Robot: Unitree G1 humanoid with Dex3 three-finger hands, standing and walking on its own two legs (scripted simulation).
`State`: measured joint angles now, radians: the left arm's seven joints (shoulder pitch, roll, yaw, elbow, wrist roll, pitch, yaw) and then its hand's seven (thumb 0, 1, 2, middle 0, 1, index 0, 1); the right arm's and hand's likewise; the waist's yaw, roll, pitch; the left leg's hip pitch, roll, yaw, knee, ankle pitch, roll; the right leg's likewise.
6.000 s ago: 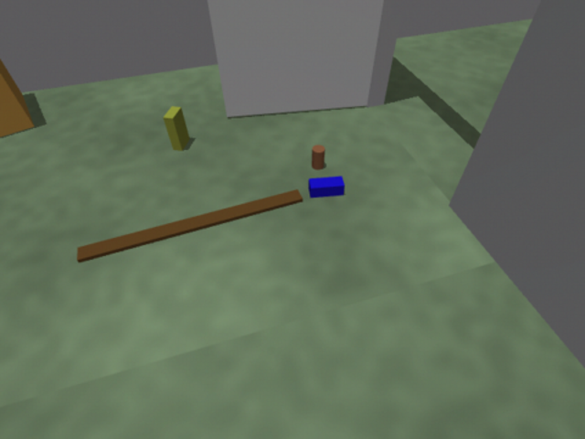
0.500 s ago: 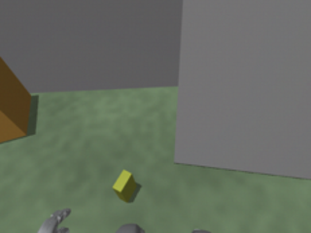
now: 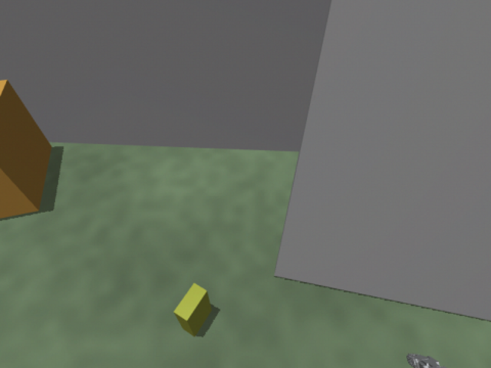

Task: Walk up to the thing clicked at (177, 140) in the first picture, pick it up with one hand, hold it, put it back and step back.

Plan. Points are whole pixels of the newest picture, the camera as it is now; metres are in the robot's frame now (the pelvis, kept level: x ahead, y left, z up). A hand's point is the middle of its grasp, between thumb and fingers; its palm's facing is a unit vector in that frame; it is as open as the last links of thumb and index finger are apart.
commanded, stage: walk up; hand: left
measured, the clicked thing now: (194, 310) +0.40 +0.22 -0.66
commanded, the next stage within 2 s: stand in 0.98 s
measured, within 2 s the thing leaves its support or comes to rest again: neither
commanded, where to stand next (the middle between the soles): +0.06 +0.00 m, yaw -1 degrees
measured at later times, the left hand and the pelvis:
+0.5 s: hand out of the picture +0.09 +0.25 -0.15, palm faces -0.02 -0.95 -0.31, open 7.4 cm; pelvis +0.01 +0.00 +0.01, yaw -1 degrees
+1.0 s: hand out of the picture +0.10 +0.25 -0.15, palm faces -0.03 -0.95 -0.32, open 7.4 cm; pelvis +0.02 +0.00 +0.01, yaw -1 degrees
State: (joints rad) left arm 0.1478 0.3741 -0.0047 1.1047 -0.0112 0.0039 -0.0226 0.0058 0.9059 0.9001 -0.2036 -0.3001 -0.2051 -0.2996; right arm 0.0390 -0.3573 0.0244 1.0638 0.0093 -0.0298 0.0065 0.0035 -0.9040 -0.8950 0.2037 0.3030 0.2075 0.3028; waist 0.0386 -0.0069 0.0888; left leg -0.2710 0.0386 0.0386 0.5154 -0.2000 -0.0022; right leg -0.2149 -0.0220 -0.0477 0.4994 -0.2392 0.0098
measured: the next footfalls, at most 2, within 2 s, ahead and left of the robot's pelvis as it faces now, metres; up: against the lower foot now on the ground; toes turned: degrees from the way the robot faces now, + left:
none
